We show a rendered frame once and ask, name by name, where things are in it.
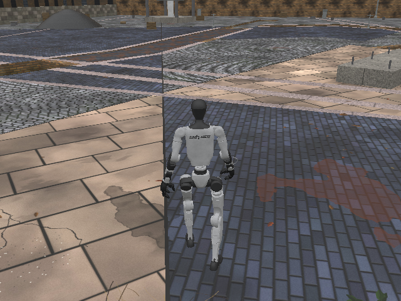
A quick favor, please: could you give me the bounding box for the robot left hand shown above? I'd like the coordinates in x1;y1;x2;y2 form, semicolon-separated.
160;181;175;198

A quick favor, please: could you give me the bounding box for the right robot thigh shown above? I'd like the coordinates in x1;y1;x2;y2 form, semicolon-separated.
209;176;224;228

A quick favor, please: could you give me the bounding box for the left robot forearm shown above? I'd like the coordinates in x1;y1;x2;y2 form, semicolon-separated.
162;153;176;183

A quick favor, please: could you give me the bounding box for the right robot forearm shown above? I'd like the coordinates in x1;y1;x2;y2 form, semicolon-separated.
223;150;234;171

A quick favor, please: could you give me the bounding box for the robot left upper arm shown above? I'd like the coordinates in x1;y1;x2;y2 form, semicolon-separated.
170;127;187;162

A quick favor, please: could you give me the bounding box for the robot head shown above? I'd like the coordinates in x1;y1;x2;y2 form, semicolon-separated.
189;99;210;129

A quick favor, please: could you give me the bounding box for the robot right hand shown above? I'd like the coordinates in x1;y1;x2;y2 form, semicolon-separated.
220;168;235;180

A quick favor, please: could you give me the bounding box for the robot right upper arm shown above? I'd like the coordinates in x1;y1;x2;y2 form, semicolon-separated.
212;125;229;159

